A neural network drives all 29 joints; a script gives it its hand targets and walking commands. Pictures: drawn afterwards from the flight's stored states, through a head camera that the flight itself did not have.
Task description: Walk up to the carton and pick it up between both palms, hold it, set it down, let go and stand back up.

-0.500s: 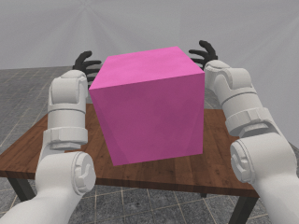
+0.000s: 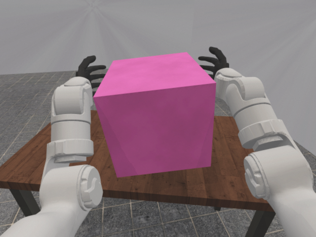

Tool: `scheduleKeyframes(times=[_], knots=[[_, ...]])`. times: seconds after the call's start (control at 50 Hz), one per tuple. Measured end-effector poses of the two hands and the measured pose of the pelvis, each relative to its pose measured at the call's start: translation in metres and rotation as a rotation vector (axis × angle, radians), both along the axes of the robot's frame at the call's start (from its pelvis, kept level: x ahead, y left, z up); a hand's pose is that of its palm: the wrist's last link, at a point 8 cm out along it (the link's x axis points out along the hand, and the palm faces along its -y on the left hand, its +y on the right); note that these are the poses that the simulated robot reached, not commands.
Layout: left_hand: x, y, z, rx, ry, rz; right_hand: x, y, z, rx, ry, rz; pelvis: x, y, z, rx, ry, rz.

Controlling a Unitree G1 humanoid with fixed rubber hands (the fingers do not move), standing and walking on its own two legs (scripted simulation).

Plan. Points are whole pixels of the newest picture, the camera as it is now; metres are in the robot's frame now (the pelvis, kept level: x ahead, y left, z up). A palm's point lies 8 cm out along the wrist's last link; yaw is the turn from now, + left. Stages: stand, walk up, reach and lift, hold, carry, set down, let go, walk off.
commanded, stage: hold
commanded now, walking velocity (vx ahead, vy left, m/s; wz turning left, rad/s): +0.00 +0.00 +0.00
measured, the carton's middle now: (156, 107) +0.39 -0.01 +0.25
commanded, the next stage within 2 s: none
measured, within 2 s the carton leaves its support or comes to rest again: neither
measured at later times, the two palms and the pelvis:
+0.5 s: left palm (89, 84) +0.36 +0.15 +0.32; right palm (226, 75) +0.36 -0.17 +0.34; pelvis +0.00 +0.00 +0.00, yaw -1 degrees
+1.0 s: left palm (86, 81) +0.37 +0.15 +0.33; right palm (222, 72) +0.36 -0.16 +0.35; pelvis +0.00 +0.00 +0.00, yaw +0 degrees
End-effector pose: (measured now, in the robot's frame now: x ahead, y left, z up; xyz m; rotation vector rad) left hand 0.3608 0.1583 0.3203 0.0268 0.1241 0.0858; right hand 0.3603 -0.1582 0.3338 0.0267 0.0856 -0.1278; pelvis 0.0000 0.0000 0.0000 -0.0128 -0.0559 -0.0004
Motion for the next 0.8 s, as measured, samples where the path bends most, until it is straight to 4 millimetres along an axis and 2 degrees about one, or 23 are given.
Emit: scheduleKeyframes(times=[0.14,0.3,0.46,0.66,0.8], knots=[[-0.002,0.003,0.008,0.001,-0.017,0.001,-0.001,0.003,0.008,0.011,-0.015,0.002,0.000,0.000,0.000,-0.001,-0.002,0.001],[0.002,-0.005,0.009,0.008,-0.012,-0.023,-0.004,-0.005,0.012,0.007,-0.008,-0.020,-0.001,0.000,0.000,-0.002,-0.003,-0.004],[0.002,-0.012,0.003,0.013,0.000,-0.028,-0.005,-0.012,0.007,-0.002,0.006,-0.025,0.000,0.000,0.000,0.000,-0.004,-0.014],[-0.005,-0.005,0.010,0.002,-0.010,0.001,-0.005,-0.005,0.007,0.006,-0.001,-0.002,-0.002,-0.003,0.000,0.001,-0.004,-0.004],[-0.003,-0.001,0.018,0.008,-0.013,-0.003,-0.004,-0.002,0.013,0.011,-0.003,-0.005,-0.004,-0.003,-0.001,0.000,0.012,0.003]])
